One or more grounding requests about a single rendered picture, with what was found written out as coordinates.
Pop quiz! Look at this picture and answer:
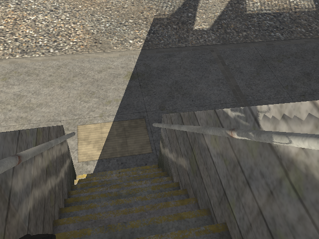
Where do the stairs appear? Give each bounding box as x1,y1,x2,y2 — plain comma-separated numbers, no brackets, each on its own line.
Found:
53,164,232,239

